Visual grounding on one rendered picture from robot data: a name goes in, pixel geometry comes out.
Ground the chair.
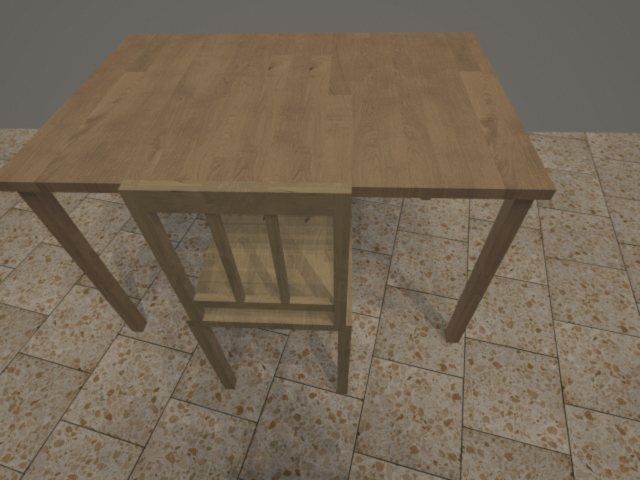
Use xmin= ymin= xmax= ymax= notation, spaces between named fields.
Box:
xmin=118 ymin=180 xmax=352 ymax=394

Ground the table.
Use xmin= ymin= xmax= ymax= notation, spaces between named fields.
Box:
xmin=0 ymin=32 xmax=556 ymax=343

